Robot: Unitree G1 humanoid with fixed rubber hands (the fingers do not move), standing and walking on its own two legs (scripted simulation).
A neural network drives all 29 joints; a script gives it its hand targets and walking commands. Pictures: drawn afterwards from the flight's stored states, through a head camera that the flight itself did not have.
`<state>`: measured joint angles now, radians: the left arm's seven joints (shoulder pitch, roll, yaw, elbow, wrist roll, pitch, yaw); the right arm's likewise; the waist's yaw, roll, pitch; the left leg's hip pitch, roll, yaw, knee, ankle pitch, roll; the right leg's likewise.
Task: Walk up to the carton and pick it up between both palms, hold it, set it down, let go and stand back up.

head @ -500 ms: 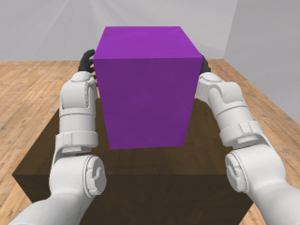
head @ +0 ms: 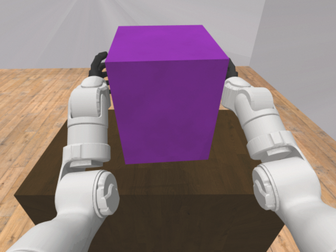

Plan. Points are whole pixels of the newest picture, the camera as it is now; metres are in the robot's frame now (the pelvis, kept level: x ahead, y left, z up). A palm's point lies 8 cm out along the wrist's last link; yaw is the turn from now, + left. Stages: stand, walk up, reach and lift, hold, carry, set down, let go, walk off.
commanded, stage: hold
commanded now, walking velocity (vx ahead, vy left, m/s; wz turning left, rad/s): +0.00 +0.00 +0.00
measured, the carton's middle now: (164, 94) +0.39 +0.00 +0.26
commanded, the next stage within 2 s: none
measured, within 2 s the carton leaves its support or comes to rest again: neither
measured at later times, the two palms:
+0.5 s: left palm (98, 86) +0.38 +0.14 +0.29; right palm (226, 89) +0.37 -0.15 +0.27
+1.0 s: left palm (98, 83) +0.38 +0.14 +0.29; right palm (228, 86) +0.37 -0.15 +0.28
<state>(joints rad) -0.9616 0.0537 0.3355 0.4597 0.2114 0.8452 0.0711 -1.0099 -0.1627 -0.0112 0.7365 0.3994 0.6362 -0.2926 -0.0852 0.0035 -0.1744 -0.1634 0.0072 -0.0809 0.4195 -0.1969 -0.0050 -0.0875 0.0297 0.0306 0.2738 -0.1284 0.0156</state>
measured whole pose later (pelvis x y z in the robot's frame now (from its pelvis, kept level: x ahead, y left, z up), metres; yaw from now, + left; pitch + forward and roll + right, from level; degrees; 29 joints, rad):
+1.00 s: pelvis +0.00 +0.00 +0.00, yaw +0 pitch -3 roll -2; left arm -0.96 0.05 0.34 0.44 0.21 0.86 0.08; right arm -1.00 -0.17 0.01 0.72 0.42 0.65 -0.30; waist -0.08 0.01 -0.18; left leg -0.16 0.01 -0.08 0.42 -0.20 0.00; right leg -0.08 0.03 0.04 0.27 -0.13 0.02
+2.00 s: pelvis +0.00 +0.00 +0.00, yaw +0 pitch -3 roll -2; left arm -0.95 0.05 0.34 0.44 0.21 0.85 0.07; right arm -0.99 -0.17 0.02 0.71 0.42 0.65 -0.30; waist -0.08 0.01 -0.18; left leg -0.16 0.01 -0.09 0.43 -0.21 -0.01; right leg -0.08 0.04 0.04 0.27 -0.13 0.01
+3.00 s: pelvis +0.00 +0.00 +0.00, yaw +0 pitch -3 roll -2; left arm -0.96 0.05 0.34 0.47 0.20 0.84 0.07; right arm -1.00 -0.17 0.02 0.73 0.42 0.66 -0.31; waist -0.08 0.01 -0.18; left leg -0.16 0.01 -0.09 0.43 -0.21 -0.01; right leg -0.08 0.04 0.05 0.27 -0.14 0.01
